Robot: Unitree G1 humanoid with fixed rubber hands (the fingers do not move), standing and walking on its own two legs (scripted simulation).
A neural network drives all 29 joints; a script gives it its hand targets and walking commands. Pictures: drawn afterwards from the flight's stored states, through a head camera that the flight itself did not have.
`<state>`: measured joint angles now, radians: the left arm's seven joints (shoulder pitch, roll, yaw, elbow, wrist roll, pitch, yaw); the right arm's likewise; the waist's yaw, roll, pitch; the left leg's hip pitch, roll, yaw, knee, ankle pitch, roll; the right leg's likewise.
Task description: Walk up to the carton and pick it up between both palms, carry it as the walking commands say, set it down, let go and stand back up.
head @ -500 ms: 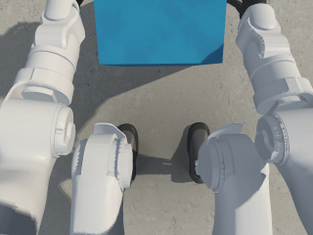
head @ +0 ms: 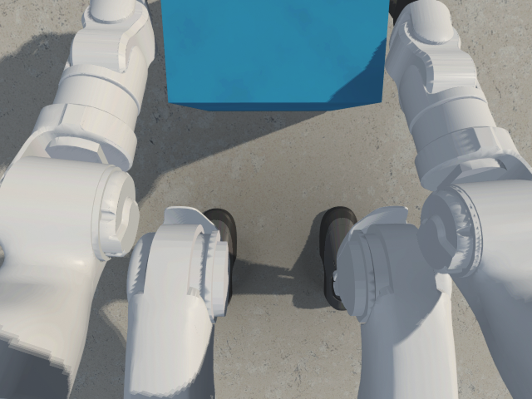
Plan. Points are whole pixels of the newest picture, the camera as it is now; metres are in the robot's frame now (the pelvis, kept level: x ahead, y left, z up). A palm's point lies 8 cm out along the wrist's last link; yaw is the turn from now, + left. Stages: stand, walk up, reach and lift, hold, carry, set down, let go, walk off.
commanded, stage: reach and lift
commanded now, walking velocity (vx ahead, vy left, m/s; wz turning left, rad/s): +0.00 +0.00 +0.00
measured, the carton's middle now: (271, 27) +0.53 +0.02 -0.25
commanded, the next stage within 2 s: none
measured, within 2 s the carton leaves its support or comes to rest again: leaves its support in 0.34 s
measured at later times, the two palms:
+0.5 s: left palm out of the picture +0.55 +0.17 -0.16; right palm out of the picture +0.55 -0.13 -0.15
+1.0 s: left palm out of the picture +0.56 +0.17 -0.08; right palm out of the picture +0.54 -0.13 -0.08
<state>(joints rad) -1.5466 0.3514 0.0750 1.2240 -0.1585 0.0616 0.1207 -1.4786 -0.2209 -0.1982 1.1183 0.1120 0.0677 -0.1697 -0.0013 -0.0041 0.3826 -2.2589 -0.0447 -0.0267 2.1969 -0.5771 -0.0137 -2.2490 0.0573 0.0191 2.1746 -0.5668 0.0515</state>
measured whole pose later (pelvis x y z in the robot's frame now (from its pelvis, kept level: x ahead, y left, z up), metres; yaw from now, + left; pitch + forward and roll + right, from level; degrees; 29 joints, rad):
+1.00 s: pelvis +0.01 +0.00 +0.03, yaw +0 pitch +44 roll -2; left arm -1.35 0.18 0.36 0.85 0.13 0.30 0.07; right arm -1.26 -0.07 -0.45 0.71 -0.10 0.30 -0.10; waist -0.01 -0.01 0.10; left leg -2.27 -0.10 -0.06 2.08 -0.57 -0.03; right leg -2.25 0.10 0.04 2.06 -0.57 0.08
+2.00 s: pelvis +0.01 +0.00 +0.13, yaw +1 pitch +44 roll -2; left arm -1.12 0.06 0.44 0.74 0.22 0.36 0.03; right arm -1.03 0.04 -0.51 0.60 -0.20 0.37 -0.05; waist -0.01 0.00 -0.12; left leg -2.00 -0.12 -0.09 1.73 -0.50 -0.04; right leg -1.98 0.12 0.07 1.72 -0.51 0.07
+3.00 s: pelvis +0.05 +0.00 +0.26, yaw +2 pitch +35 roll -1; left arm -0.80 -0.05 0.42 0.68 0.24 0.33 0.02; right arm -0.71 0.12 -0.47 0.56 -0.23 0.34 -0.03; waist -0.03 0.01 -0.20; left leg -1.45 -0.12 -0.12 1.29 -0.44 -0.03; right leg -1.43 0.10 0.11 1.28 -0.45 0.05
